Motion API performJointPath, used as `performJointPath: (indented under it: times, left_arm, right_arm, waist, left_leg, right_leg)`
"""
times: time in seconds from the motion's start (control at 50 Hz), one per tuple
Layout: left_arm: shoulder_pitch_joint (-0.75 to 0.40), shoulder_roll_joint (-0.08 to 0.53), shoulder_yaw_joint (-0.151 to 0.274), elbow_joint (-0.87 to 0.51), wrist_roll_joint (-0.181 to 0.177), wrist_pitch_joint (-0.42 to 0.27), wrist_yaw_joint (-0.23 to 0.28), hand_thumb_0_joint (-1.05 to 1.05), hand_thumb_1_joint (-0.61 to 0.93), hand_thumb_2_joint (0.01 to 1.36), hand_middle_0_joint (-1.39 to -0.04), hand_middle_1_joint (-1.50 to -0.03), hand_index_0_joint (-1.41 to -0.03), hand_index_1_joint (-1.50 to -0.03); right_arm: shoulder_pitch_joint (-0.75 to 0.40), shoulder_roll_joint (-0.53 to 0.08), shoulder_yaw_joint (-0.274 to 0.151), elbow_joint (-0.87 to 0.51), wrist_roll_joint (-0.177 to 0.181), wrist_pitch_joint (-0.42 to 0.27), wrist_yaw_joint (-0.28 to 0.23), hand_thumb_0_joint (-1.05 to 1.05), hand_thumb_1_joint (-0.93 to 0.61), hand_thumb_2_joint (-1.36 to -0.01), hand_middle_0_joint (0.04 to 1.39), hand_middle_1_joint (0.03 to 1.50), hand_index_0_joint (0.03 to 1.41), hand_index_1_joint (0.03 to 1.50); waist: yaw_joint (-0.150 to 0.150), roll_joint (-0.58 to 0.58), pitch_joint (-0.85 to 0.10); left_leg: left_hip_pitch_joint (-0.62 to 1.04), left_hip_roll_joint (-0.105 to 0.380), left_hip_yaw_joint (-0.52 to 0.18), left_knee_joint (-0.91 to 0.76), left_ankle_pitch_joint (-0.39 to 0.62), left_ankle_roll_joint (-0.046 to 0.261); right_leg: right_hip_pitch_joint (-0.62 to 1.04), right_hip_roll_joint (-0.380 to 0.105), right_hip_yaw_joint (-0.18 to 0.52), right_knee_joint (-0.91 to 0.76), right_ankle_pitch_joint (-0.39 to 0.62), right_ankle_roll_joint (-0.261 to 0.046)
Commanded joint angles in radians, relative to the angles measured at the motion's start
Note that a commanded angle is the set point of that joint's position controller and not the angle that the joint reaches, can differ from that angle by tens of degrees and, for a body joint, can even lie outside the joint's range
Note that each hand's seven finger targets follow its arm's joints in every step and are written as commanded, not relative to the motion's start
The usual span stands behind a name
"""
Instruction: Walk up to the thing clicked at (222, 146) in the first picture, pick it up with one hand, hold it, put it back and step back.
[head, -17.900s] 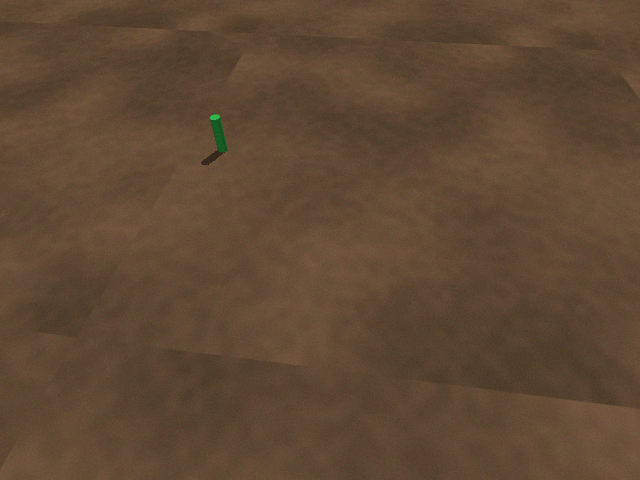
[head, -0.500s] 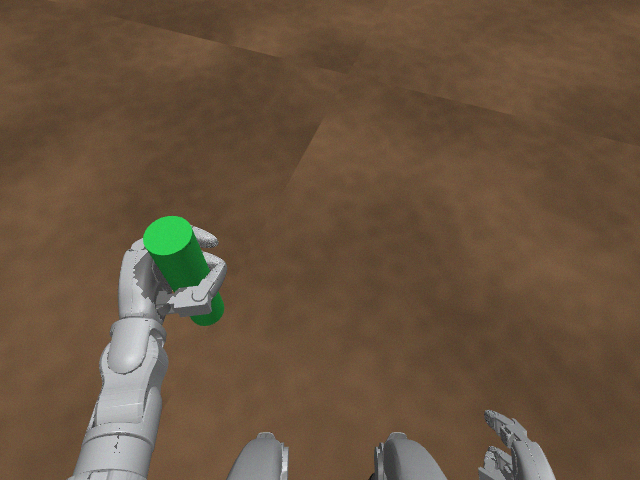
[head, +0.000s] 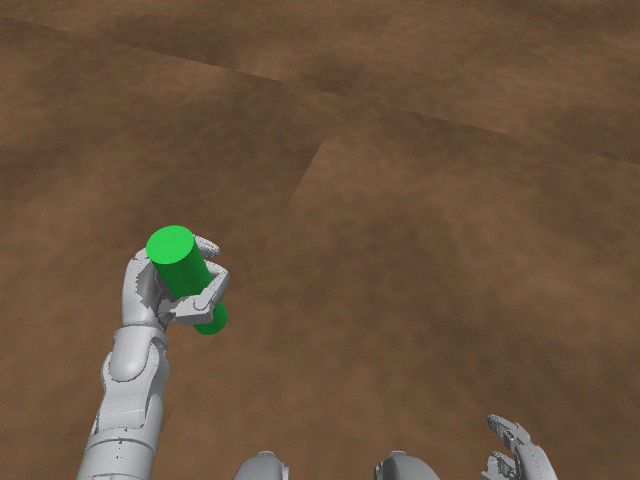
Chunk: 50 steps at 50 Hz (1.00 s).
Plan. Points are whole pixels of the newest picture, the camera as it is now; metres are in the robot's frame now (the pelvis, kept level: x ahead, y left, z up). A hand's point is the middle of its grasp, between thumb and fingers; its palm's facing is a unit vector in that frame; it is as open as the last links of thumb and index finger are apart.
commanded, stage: hold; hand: left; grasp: from the side
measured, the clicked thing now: (193, 287) +0.33 +0.18 +0.03
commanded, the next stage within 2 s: none
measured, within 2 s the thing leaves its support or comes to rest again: neither
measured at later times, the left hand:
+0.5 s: hand (198, 281) +0.32 +0.16 +0.07, palm faces +0.07 -1.00 +0.01, open 6.4 cm
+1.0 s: hand (197, 281) +0.32 +0.16 +0.07, palm faces +0.07 -1.00 +0.01, open 6.4 cm
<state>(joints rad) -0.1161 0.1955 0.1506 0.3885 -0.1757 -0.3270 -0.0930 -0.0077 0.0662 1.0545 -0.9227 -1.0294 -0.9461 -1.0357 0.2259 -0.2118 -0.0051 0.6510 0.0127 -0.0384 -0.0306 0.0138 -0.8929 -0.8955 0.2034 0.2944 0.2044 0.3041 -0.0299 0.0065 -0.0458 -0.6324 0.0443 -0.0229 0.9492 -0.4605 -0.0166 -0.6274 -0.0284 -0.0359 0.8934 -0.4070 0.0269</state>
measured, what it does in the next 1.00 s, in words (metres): stands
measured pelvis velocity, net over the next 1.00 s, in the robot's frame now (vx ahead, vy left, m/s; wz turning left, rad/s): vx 0.00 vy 0.00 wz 0.00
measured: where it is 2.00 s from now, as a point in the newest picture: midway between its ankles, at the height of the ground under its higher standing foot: outside the picture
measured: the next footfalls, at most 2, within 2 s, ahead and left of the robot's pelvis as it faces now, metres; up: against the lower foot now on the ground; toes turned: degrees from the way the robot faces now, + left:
none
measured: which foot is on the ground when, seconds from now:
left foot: down 0.00-1.00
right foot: down 0.00-1.00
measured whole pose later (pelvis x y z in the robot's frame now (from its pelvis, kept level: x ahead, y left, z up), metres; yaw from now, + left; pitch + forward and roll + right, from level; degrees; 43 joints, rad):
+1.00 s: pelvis +0.00 +0.00 +0.01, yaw +0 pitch +5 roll -1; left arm -0.11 0.18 0.15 0.40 -0.18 -0.33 -0.10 -0.01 0.07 1.05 -0.92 -1.03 -0.95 -1.04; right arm 0.22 -0.21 0.00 0.67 0.01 -0.05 -0.03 0.01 -0.90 -0.90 0.20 0.29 0.20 0.30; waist -0.02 0.01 -0.02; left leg -0.51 0.04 -0.02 0.84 -0.41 -0.02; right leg -0.51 -0.03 -0.03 0.80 -0.36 0.02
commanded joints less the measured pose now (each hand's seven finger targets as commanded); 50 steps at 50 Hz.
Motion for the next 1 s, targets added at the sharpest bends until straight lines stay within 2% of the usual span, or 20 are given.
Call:
performJointPath:
  times: [0.0, 0.06, 0.12, 0.18, 0.22, 0.26, 0.34, 0.44, 0.46, 0.52, 0.56, 0.58, 0.64, 0.68, 0.74, 0.8, 0.84, 0.88, 0.92, 0.98]
  left_arm:
    - [-0.281, 0.128, 0.049, -0.258, -0.019, -0.093, 0.006, 0.000, 0.462, 1.183, -1.322, -1.380, -1.340, -1.368]
    - [-0.264, 0.108, 0.029, -0.244, -0.022, -0.093, 0.000, 0.000, 0.460, 1.172, -1.301, -1.364, -1.318, -1.352]
    - [-0.278, 0.135, 0.053, -0.251, -0.018, -0.094, 0.006, 0.000, 0.461, 1.170, -1.302, -1.358, -1.316, -1.348]
    - [-0.257, 0.113, 0.048, -0.245, -0.021, -0.090, 0.012, 0.000, 0.454, 1.169, -1.294, -1.353, -1.310, -1.342]
    - [-0.273, 0.110, 0.035, -0.261, -0.020, -0.091, 0.011, 0.000, 0.489, 1.172, -1.288, -1.346, -1.303, -1.336]
    - [-0.286, 0.137, 0.052, -0.275, -0.012, -0.093, 0.013, 0.000, 0.514, 1.174, -1.283, -1.342, -1.300, -1.330]
    - [-0.269, 0.114, 0.038, -0.264, -0.016, -0.086, 0.013, 0.000, 0.506, 1.189, -1.304, -1.367, -1.318, -1.356]
    - [-0.284, 0.124, 0.043, -0.272, -0.017, -0.081, 0.009, 0.000, 0.499, 1.176, -1.287, -1.349, -1.303, -1.338]
    - [-0.269, 0.106, 0.027, -0.243, -0.014, -0.078, 0.007, 0.000, 0.486, 1.173, -1.289, -1.347, -1.303, -1.337]
    - [-0.270, 0.124, 0.052, -0.242, -0.015, -0.081, 0.005, 0.000, 0.507, 1.180, -1.292, -1.348, -1.306, -1.337]
    - [-0.276, 0.113, 0.038, -0.272, -0.022, -0.088, 0.001, 0.000, 0.508, 1.186, -1.302, -1.360, -1.316, -1.350]
    - [-0.262, 0.118, 0.043, -0.278, -0.021, -0.087, 0.003, 0.000, 0.509, 1.190, -1.301, -1.365, -1.317, -1.354]
    - [-0.269, 0.111, 0.034, -0.274, -0.022, -0.086, 0.002, 0.000, 0.490, 1.184, -1.294, -1.365, -1.311, -1.353]
    - [-0.267, 0.102, 0.026, -0.267, -0.023, -0.084, 0.003, 0.000, 0.495, 1.165, -1.279, -1.340, -1.295, -1.329]
    - [-0.296, 0.132, 0.051, -0.276, -0.016, -0.086, 0.006, 0.000, 0.480, 1.156, -1.269, -1.328, -1.283, -1.317]
    - [-0.274, 0.101, 0.024, -0.263, -0.018, -0.084, 0.002, 0.000, 0.519, 1.189, -1.282, -1.350, -1.296, -1.340]
    - [-0.282, 0.126, 0.054, -0.242, -0.019, -0.086, 0.004, 0.000, 0.487, 1.193, -1.299, -1.370, -1.314, -1.360]
    - [-0.304, 0.128, 0.048, -0.265, -0.017, -0.092, 0.001, 0.000, 0.516, 1.179, -1.282, -1.344, -1.296, -1.333]
    - [-0.253, 0.099, 0.028, -0.226, -0.018, -0.085, -0.003, 0.000, 0.511, 1.182, -1.284, -1.349, -1.300, -1.338]
    - [-0.279, 0.134, 0.058, -0.261, -0.021, -0.092, -0.002, 0.000, 0.521, 1.187, -1.279, -1.349, -1.294, -1.338]
  right_arm:
    - [-0.032, -0.138, -0.049, -0.133, -0.001, -0.042, -0.009, 0.000, -0.909, -0.896, 0.200, 0.300, 0.200, 0.300]
    - [-0.020, -0.140, -0.048, -0.123, -0.001, -0.042, -0.009, 0.000, -0.911, -0.897, 0.200, 0.300, 0.200, 0.300]
    - [-0.026, -0.138, -0.047, -0.123, -0.001, -0.044, -0.010, 0.000, -0.912, -0.898, 0.200, 0.300, 0.200, 0.300]
    - [-0.036, -0.134, -0.046, -0.129, -0.002, -0.043, -0.010, 0.000, -0.908, -0.897, 0.200, 0.300, 0.200, 0.300]
    - [-0.040, -0.136, -0.046, -0.131, -0.003, -0.047, -0.012, 0.000, -0.903, -0.896, 0.200, 0.300, 0.200, 0.300]
    - [-0.034, -0.138, -0.048, -0.125, -0.004, -0.048, -0.011, 0.000, -0.901, -0.895, 0.200, 0.300, 0.200, 0.300]
    - [-0.031, -0.135, -0.046, -0.124, -0.002, -0.047, -0.011, 0.000, -0.907, -0.898, 0.200, 0.300, 0.200, 0.300]
    - [-0.034, -0.134, -0.044, -0.123, -0.003, -0.046, -0.013, 0.000, -0.902, -0.897, 0.200, 0.300, 0.200, 0.300]
    - [-0.049, -0.135, -0.044, -0.127, -0.001, -0.048, -0.012, 0.000, -0.900, -0.896, 0.200, 0.300, 0.200, 0.300]
    - [-0.046, -0.131, -0.045, -0.119, -0.003, -0.049, -0.010, 0.000, -0.899, -0.896, 0.200, 0.300, 0.200, 0.300]
    - [-0.044, -0.137, -0.046, -0.128, -0.001, -0.052, -0.010, 0.000, -0.903, -0.898, 0.200, 0.300, 0.200, 0.300]
    - [-0.036, -0.135, -0.047, -0.124, -0.002, -0.052, -0.008, 0.000, -0.904, -0.898, 0.200, 0.300, 0.200, 0.300]
    - [-0.031, -0.141, -0.049, -0.121, -0.002, -0.054, -0.009, 0.000, -0.902, -0.897, 0.200, 0.300, 0.200, 0.300]
    - [-0.041, -0.139, -0.046, -0.122, 0.001, -0.051, -0.011, 0.000, -0.901, -0.897, 0.200, 0.300, 0.200, 0.300]
    - [-0.037, -0.139, -0.049, -0.114, -0.003, -0.052, -0.009, 0.000, -0.900, -0.897, 0.200, 0.300, 0.200, 0.300]
    - [-0.041, -0.135, -0.046, -0.120, -0.003, -0.051, -0.011, 0.000, -0.897, -0.897, 0.200, 0.300, 0.200, 0.300]
    - [-0.049, -0.136, -0.045, -0.115, -0.001, -0.053, -0.010, 0.000, -0.902, -0.898, 0.200, 0.300, 0.200, 0.300]
    - [-0.043, -0.136, -0.048, -0.117, -0.003, -0.051, -0.011, 0.000, -0.898, -0.897, 0.200, 0.300, 0.200, 0.300]
    - [-0.049, -0.135, -0.045, -0.121, -0.001, -0.052, -0.009, 0.000, -0.897, -0.897, 0.200, 0.300, 0.200, 0.300]
    - [-0.050, -0.133, -0.045, -0.122, -0.002, -0.053, -0.011, 0.000, -0.896, -0.897, 0.200, 0.300, 0.200, 0.300]
  waist:
    - [0.007, 0.026, -0.284]
    - [-0.002, 0.031, -0.277]
    - [0.007, 0.027, -0.284]
    - [0.005, 0.011, -0.266]
    - [0.002, 0.016, -0.271]
    - [0.004, 0.025, -0.273]
    - [0.002, 0.017, -0.271]
    - [0.003, 0.033, -0.275]
    - [0.002, 0.012, -0.222]
    - [0.008, 0.028, -0.227]
    - [0.002, 0.010, -0.246]
    - [0.014, 0.038, -0.281]
    - [0.003, 0.039, -0.280]
    - [0.001, 0.015, -0.235]
    - [0.010, 0.027, -0.266]
    - [0.006, 0.011, -0.248]
    - [0.013, 0.019, -0.221]
    - [0.007, 0.037, -0.255]
    - [0.007, 0.013, -0.221]
    - [0.017, 0.017, -0.258]
  left_leg:
    - [0.126, -0.030, 0.010, -0.172, 0.212, 0.014]
    - [0.153, -0.028, 0.009, -0.178, 0.242, 0.010]
    - [0.154, -0.032, 0.017, -0.173, 0.254, 0.014]
    - [0.144, -0.034, 0.021, -0.189, 0.200, 0.016]
    - [0.158, -0.036, 0.024, -0.192, 0.207, 0.015]
    - [0.164, -0.035, 0.023, -0.194, 0.221, 0.015]
    - [0.182, -0.032, 0.019, -0.201, 0.260, 0.013]
    - [0.193, -0.035, 0.024, -0.215, 0.242, 0.013]
    - [0.175, -0.034, 0.024, -0.225, 0.211, 0.014]
    - [0.172, -0.034, 0.021, -0.223, 0.220, 0.014]
    - [0.193, -0.034, 0.019, -0.230, 0.219, 0.015]
    - [0.206, -0.033, 0.018, -0.228, 0.252, 0.011]
    - [0.228, -0.029, 0.015, -0.227, 0.302, 0.006]
    - [0.211, -0.031, 0.018, -0.233, 0.265, 0.012]
    - [0.214, -0.030, 0.018, -0.233, 0.276, 0.012]
    - [0.210, -0.034, 0.021, -0.239, 0.260, 0.013]
    - [0.201, -0.034, 0.021, -0.245, 0.233, 0.014]
    - [0.221, -0.032, 0.016, -0.251, 0.237, 0.011]
    - [0.205, -0.033, 0.017, -0.254, 0.215, 0.013]
    - [0.210, -0.039, 0.026, -0.242, 0.246, 0.015]
  right_leg:
    - [0.165, 0.031, -0.013, -0.124, 0.217, -0.034]
    - [0.169, 0.034, -0.015, -0.126, 0.241, -0.035]
    - [0.190, 0.030, -0.007, -0.140, 0.259, -0.032]
    - [0.190, 0.028, -0.005, -0.157, 0.215, -0.029]
    - [0.197, 0.028, -0.005, -0.165, 0.222, -0.028]
    - [0.202, 0.030, -0.004, -0.163, 0.236, -0.029]
    - [0.217, 0.032, -0.009, -0.162, 0.265, -0.031]
    - [0.235, 0.029, -0.005, -0.182, 0.251, -0.030]
    - [0.211, 0.032, -0.009, -0.190, 0.223, -0.030]
    - [0.211, 0.031, -0.010, -0.185, 0.229, -0.031]
    - [0.231, 0.032, -0.011, -0.189, 0.227, -0.030]
    - [0.245, 0.032, -0.012, -0.179, 0.254, -0.033]
    - [0.242, 0.035, -0.016, -0.172, 0.292, -0.036]
    - [0.231, 0.033, -0.013, -0.189, 0.269, -0.032]
    - [0.241, 0.032, -0.012, -0.186, 0.275, -0.033]
    - [0.250, 0.031, -0.010, -0.199, 0.265, -0.031]
    - [0.231, 0.030, -0.010, -0.203, 0.237, -0.032]
    - [0.240, 0.032, -0.013, -0.197, 0.237, -0.034]
    - [0.236, 0.033, -0.015, -0.206, 0.219, -0.033]
    - [0.263, 0.027, -0.007, -0.211, 0.253, -0.030]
